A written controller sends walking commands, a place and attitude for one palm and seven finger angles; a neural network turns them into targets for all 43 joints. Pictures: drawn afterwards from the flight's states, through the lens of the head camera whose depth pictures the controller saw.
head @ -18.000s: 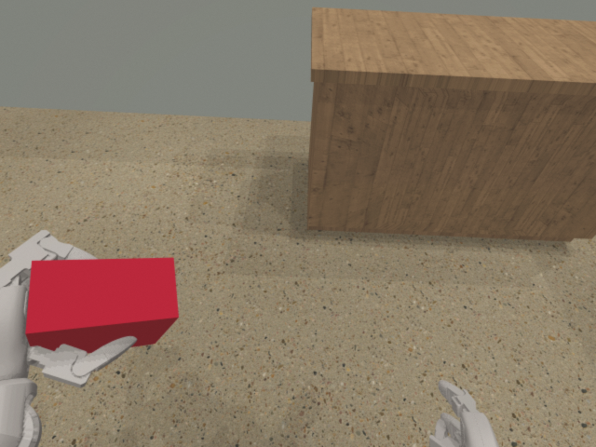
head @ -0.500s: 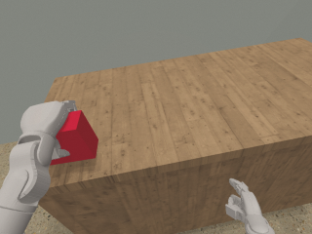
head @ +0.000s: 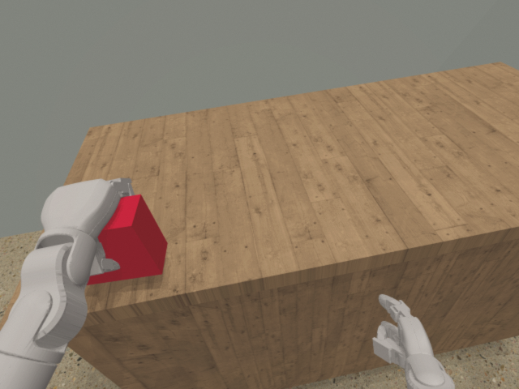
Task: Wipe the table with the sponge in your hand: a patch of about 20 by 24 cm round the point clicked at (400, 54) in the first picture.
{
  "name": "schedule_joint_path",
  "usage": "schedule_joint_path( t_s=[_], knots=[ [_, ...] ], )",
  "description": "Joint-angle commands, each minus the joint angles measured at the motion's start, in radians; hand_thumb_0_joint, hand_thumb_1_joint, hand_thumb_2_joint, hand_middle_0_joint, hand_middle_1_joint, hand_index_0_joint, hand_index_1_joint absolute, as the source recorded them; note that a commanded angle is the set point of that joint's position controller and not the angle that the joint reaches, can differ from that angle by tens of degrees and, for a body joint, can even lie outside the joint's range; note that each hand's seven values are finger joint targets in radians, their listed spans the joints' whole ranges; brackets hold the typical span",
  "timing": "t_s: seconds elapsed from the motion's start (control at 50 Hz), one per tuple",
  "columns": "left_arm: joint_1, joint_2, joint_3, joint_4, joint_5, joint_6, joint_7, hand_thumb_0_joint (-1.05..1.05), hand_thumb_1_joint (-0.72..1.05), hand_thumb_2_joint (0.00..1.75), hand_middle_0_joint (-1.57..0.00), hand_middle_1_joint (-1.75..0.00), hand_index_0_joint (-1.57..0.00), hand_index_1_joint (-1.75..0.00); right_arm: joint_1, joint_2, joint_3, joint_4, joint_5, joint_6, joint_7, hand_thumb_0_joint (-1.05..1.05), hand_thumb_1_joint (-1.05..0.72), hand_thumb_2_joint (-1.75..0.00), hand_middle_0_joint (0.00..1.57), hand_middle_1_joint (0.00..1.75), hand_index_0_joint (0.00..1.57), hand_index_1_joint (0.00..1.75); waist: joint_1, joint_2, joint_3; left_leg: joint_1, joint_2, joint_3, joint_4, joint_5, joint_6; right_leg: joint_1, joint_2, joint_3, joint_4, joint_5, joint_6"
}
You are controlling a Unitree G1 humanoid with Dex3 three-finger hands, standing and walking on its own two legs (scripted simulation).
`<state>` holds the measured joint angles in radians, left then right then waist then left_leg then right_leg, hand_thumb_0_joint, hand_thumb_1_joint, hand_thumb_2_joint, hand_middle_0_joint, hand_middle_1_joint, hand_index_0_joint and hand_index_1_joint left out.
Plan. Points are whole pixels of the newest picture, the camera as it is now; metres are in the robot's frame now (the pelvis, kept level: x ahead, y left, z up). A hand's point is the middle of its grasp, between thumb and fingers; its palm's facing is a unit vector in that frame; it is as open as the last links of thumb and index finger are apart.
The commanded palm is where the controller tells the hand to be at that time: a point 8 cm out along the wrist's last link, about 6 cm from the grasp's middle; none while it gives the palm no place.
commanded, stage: lower the sponge onto the table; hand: left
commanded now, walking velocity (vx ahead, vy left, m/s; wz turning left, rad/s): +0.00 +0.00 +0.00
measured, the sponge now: (117, 249) +0.26 +0.28 +0.11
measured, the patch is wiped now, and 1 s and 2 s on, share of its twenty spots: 0.00 0.00 0.35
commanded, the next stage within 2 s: wipe forward along the first lane in 1.08 s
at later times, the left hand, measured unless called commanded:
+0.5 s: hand (106, 242) +0.25 +0.28 +0.14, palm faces +0.06 -0.06 -1.00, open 10.1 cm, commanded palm +0.22 +0.27 +0.21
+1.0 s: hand (111, 257) +0.24 +0.27 +0.12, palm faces +0.04 -0.06 -1.00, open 10.1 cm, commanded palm +0.21 +0.26 +0.18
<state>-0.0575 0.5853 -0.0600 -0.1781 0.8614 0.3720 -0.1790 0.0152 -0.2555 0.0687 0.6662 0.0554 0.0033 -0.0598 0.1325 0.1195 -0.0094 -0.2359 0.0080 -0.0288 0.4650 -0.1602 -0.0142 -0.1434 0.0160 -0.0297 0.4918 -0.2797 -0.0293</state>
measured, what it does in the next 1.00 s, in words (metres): stands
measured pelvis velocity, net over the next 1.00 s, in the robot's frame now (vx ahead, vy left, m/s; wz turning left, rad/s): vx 0.00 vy -0.01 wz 0.00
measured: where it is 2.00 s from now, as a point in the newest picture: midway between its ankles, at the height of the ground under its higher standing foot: outside the picture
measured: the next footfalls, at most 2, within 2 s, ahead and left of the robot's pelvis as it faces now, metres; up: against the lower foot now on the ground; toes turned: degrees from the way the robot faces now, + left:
none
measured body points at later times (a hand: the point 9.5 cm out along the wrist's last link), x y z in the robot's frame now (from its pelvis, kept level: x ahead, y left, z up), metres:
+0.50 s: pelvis +0.00 +0.00 +0.00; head -0.02 -0.04 +0.45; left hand +0.24 +0.28 +0.19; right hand +0.25 -0.19 -0.08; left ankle +0.06 +0.13 -0.74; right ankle +0.00 -0.10 -0.74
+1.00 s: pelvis +0.00 -0.01 +0.00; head -0.04 -0.05 +0.45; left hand +0.23 +0.27 +0.17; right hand +0.25 -0.19 -0.07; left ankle +0.06 +0.13 -0.74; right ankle +0.00 -0.10 -0.74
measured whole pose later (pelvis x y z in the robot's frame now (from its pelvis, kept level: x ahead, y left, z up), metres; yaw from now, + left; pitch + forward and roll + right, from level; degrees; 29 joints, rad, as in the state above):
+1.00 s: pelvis +0.00 -0.01 +0.00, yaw +0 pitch -5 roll +0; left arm 0.05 0.53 -0.07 -0.14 0.90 0.29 -0.08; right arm 0.04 -0.24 0.05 0.68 0.04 -0.01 -0.06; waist 0.13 0.12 0.00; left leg -0.21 0.02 -0.04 0.46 -0.16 -0.02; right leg -0.11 0.03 -0.03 0.47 -0.27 -0.04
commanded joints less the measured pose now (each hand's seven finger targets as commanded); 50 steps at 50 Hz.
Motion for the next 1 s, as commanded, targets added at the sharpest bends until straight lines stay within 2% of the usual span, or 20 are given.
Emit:
schedule_joint_path(
  t_s=[0.0, 0.06, 0.08, 0.1, 0.18, 0.22, 0.28, 0.32, 0.38, 0.54, 0.58, 0.6, 0.68, 0.7, 0.76, 0.78, 0.82, 0.88, 0.9, 0.98],
  knots=[
    [-0.298, 0.269, 0.206, -0.23, 0.031, -0.042, 0.063, 0.0, 0.1, 1.3, -1.2, -1.6, -1.2, -1.6, -0.227, -0.076, -0.033, -0.198, -0.011, -0.071, -0.006, 0.0, -0.9, -0.9, 0.2, 0.3, 0.2, 0.3, 0.013, -0.023, -0.226, 0.156, -0.045, 0.002, -0.027, 0.12, 0.044, -0.035, 0.008, 0.047, -0.109, 0.144, -0.034],
    [-0.281, 0.238, 0.188, -0.19, 0.024, -0.053, 0.077, 0.0, 0.1, 1.3, -1.2, -1.6, -1.2, -1.6, -0.208, -0.079, -0.041, -0.178, -0.007, -0.065, -0.007, 0.0, -0.9, -0.9, 0.2, 0.3, 0.2, 0.3, -0.001, -0.026, -0.182, 0.158, -0.041, 0.007, -0.032, 0.107, 0.041, -0.062, 0.008, 0.042, -0.126, 0.131, -0.026],
    [-0.292, 0.267, 0.215, -0.195, 0.025, -0.05, 0.079, 0.0, 0.1, 1.3, -1.2, -1.6, -1.2, -1.6, -0.229, -0.077, -0.037, -0.185, 0.001, -0.073, -0.007, 0.0, -0.9, -0.9, 0.2, 0.3, 0.2, 0.3, 0.001, -0.014, -0.165, 0.155, -0.042, -0.006, -0.037, 0.083, 0.038, -0.067, 0.019, 0.074, -0.129, 0.1, -0.039],
    [-0.296, 0.223, 0.176, -0.18, 0.022, -0.052, 0.08, 0.0, 0.1, 1.3, -1.2, -1.6, -1.2, -1.6, -0.217, -0.077, -0.039, -0.184, -0.009, -0.071, -0.01, 0.0, -0.9, -0.9, 0.2, 0.3, 0.2, 0.3, 0.001, -0.035, -0.182, 0.153, -0.041, 0.006, -0.035, 0.088, 0.04, -0.057, 0.009, 0.045, -0.128, 0.108, -0.032],
    [-0.27, 0.273, 0.219, -0.197, 0.03, -0.056, 0.085, 0.0, 0.1, 1.3, -1.2, -1.6, -1.2, -1.6, -0.23, -0.085, -0.041, -0.183, -0.002, -0.072, -0.008, 0.0, -0.9, -0.9, 0.2, 0.3, 0.2, 0.3, 0.004, -0.002, -0.182, 0.153, -0.043, -0.005, -0.04, 0.083, 0.037, -0.048, 0.016, 0.077, -0.123, 0.106, -0.039],
    [-0.245, 0.214, 0.172, -0.168, 0.025, -0.061, 0.085, 0.0, 0.1, 1.3, -1.2, -1.6, -1.2, -1.6, -0.209, -0.077, -0.042, -0.178, -0.008, -0.073, -0.007, 0.0, -0.9, -0.9, 0.2, 0.3, 0.2, 0.3, -0.002, -0.047, -0.175, 0.152, -0.04, 0.004, -0.037, 0.094, 0.04, -0.057, 0.008, 0.042, -0.129, 0.113, -0.026],
    [-0.252, 0.255, 0.207, -0.194, 0.029, -0.065, 0.085, 0.0, 0.1, 1.3, -1.2, -1.6, -1.2, -1.6, -0.23, -0.081, -0.041, -0.187, -0.003, -0.074, -0.009, 0.0, -0.9, -0.9, 0.2, 0.3, 0.2, 0.3, 0.003, -0.028, -0.171, 0.153, -0.04, -0.004, -0.042, 0.078, 0.039, -0.053, 0.017, 0.07, -0.127, 0.103, -0.036],
    [-0.24, 0.21, 0.172, -0.19, 0.029, -0.075, 0.091, 0.0, 0.1, 1.3, -1.2, -1.6, -1.2, -1.6, -0.205, -0.076, -0.042, -0.179, -0.009, -0.076, -0.007, 0.0, -0.9, -0.9, 0.2, 0.3, 0.2, 0.3, -0.002, -0.033, -0.183, 0.158, -0.04, 0.002, -0.04, 0.103, 0.04, -0.05, 0.012, 0.035, -0.126, 0.12, -0.028],
    [-0.215, 0.245, 0.211, -0.215, 0.032, -0.076, 0.098, 0.0, 0.1, 1.3, -1.2, -1.6, -1.2, -1.6, -0.224, -0.08, -0.043, -0.187, -0.007, -0.076, -0.005, 0.0, -0.9, -0.9, 0.2, 0.3, 0.2, 0.3, 0.009, -0.021, -0.177, 0.16, -0.04, -0.005, -0.043, 0.093, 0.04, -0.044, 0.02, 0.066, -0.125, 0.117, -0.038],
    [-0.16, 0.164, 0.152, -0.189, 0.046, -0.071, 0.123, 0.0, 0.1, 1.3, -1.2, -1.6, -1.2, -1.6, -0.202, -0.081, -0.052, -0.174, -0.016, -0.067, 0.004, 0.0, -0.9, -0.9, 0.2, 0.3, 0.2, 0.3, 0.008, -0.037, -0.176, 0.157, -0.035, 0.005, -0.052, 0.1, 0.04, -0.048, 0.02, 0.024, -0.126, 0.115, -0.032],
    [-0.149, 0.208, 0.194, -0.227, 0.05, -0.066, 0.128, 0.0, 0.1, 1.3, -1.2, -1.6, -1.2, -1.6, -0.228, -0.079, -0.051, -0.186, -0.008, -0.07, 0.006, 0.0, -0.9, -0.9, 0.2, 0.3, 0.2, 0.3, 0.015, -0.033, -0.165, 0.154, -0.036, -0.005, -0.052, 0.087, 0.04, -0.046, 0.028, 0.064, -0.123, 0.1, -0.041],
    [-0.17, 0.148, 0.137, -0.226, 0.049, -0.066, 0.128, 0.0, 0.1, 1.3, -1.2, -1.6, -1.2, -1.6, -0.22, -0.072, -0.045, -0.189, -0.015, -0.069, 0.008, 0.0, -0.9, -0.9, 0.2, 0.3, 0.2, 0.3, 0.009, -0.046, -0.179, 0.151, -0.038, 0.008, -0.048, 0.098, 0.041, -0.043, 0.018, 0.031, -0.121, 0.112, -0.034],
    [-0.157, 0.187, 0.169, -0.231, 0.059, -0.059, 0.134, 0.0, 0.1, 1.3, -1.2, -1.6, -1.2, -1.6, -0.231, -0.078, -0.048, -0.185, -0.009, -0.064, 0.009, 0.0, -0.9, -0.9, 0.2, 0.3, 0.2, 0.3, 0.008, -0.036, -0.14, 0.148, -0.035, -0.004, -0.06, 0.058, 0.04, -0.061, 0.03, 0.062, -0.129, 0.071, -0.04],
    [-0.178, 0.141, 0.125, -0.223, 0.059, -0.06, 0.135, 0.0, 0.1, 1.3, -1.2, -1.6, -1.2, -1.6, -0.222, -0.072, -0.046, -0.185, -0.015, -0.067, 0.007, 0.0, -0.9, -0.9, 0.2, 0.3, 0.2, 0.3, 0.005, -0.038, -0.163, 0.152, -0.038, 0.008, -0.052, 0.068, 0.042, -0.057, 0.02, 0.04, -0.131, 0.078, -0.035],
    [-0.181, 0.152, 0.134, -0.184, 0.063, -0.065, 0.139, 0.0, 0.1, 1.3, -1.2, -1.6, -1.2, -1.6, -0.21, -0.079, -0.053, -0.168, -0.015, -0.058, 0.003, 0.0, -0.9, -0.9, 0.2, 0.3, 0.2, 0.3, -0.001, -0.057, -0.146, 0.152, -0.039, 0.011, -0.053, 0.054, 0.042, -0.067, 0.02, 0.041, -0.143, 0.067, -0.028],
    [-0.187, 0.199, 0.172, -0.203, 0.065, -0.064, 0.141, 0.0, 0.1, 1.3, -1.2, -1.6, -1.2, -1.6, -0.228, -0.078, -0.05, -0.179, -0.01, -0.066, -0.001, 0.0, -0.9, -0.9, 0.2, 0.3, 0.2, 0.3, 0.005, -0.028, -0.138, 0.155, -0.04, 0.002, -0.055, 0.032, 0.042, -0.072, 0.028, 0.079, -0.144, 0.038, -0.039],
    [-0.187, 0.155, 0.138, -0.168, 0.064, -0.076, 0.145, 0.0, 0.1, 1.3, -1.2, -1.6, -1.2, -1.6, -0.207, -0.074, -0.05, -0.168, -0.013, -0.07, -0.003, 0.0, -0.9, -0.9, 0.2, 0.3, 0.2, 0.3, -0.002, -0.043, -0.152, 0.157, -0.041, 0.009, -0.049, 0.059, 0.042, -0.066, 0.021, 0.047, -0.143, 0.062, -0.032],
    [-0.149, 0.198, 0.18, -0.182, 0.063, -0.082, 0.141, 0.0, 0.1, 1.3, -1.2, -1.6, -1.2, -1.6, -0.218, -0.081, -0.051, -0.174, -0.01, -0.068, -0.003, 0.0, -0.9, -0.9, 0.2, 0.3, 0.2, 0.3, 0.005, -0.025, -0.14, 0.157, -0.043, 0.001, -0.05, 0.056, 0.042, -0.064, 0.029, 0.075, -0.145, 0.062, -0.04],
    [-0.18, 0.13, 0.119, -0.177, 0.059, -0.086, 0.139, 0.0, 0.1, 1.3, -1.2, -1.6, -1.2, -1.6, -0.214, -0.07, -0.048, -0.177, -0.014, -0.07, -0.003, 0.0, -0.9, -0.9, 0.2, 0.3, 0.2, 0.3, -0.005, -0.035, -0.143, 0.153, -0.042, 0.014, -0.046, 0.058, 0.044, -0.067, 0.02, 0.044, -0.144, 0.065, -0.032],
    [-0.16, 0.167, 0.153, -0.174, 0.068, -0.096, 0.143, 0.0, 0.1, 1.3, -1.2, -1.6, -1.2, -1.6, -0.21, -0.08, -0.056, -0.175, -0.011, -0.073, -0.004, 0.0, -0.9, -0.9, 0.2, 0.3, 0.2, 0.3, 0.0, -0.027, -0.138, 0.162, -0.044, 0.004, -0.046, 0.045, 0.043, -0.074, 0.029, 0.073, -0.146, 0.056, -0.039]
  ],
)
